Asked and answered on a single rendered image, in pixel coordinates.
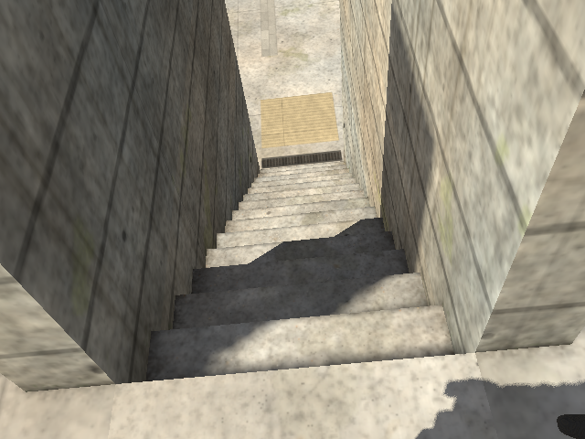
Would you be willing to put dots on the right robot hand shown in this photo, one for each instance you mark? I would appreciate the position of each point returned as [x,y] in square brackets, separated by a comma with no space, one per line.
[572,425]

